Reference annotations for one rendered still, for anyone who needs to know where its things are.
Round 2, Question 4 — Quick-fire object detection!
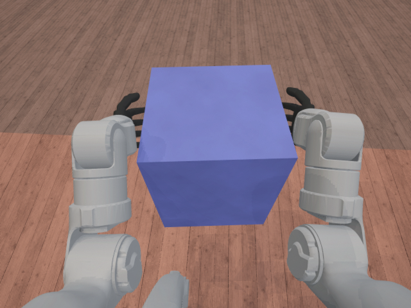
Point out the robot left hand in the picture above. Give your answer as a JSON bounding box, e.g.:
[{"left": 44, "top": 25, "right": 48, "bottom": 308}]
[{"left": 114, "top": 93, "right": 145, "bottom": 148}]

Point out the right robot upper arm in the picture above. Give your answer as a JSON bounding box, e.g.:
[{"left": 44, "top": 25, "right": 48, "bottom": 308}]
[{"left": 287, "top": 224, "right": 411, "bottom": 308}]

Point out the left robot thigh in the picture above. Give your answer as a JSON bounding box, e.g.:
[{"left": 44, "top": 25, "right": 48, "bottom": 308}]
[{"left": 142, "top": 273, "right": 189, "bottom": 308}]

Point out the robot left forearm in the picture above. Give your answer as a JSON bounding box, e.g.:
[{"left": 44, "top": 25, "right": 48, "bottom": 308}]
[{"left": 63, "top": 115, "right": 137, "bottom": 278}]

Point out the robot right hand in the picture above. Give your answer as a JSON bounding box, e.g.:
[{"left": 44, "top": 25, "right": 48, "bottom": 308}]
[{"left": 282, "top": 87, "right": 315, "bottom": 146}]

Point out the carton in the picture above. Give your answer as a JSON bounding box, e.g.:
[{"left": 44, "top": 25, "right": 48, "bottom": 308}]
[{"left": 137, "top": 65, "right": 298, "bottom": 227}]

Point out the robot right forearm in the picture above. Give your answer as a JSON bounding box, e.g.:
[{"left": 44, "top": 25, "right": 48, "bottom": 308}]
[{"left": 293, "top": 108, "right": 368, "bottom": 269}]

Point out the left robot upper arm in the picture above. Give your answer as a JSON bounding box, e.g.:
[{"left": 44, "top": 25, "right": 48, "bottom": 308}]
[{"left": 21, "top": 234, "right": 143, "bottom": 308}]

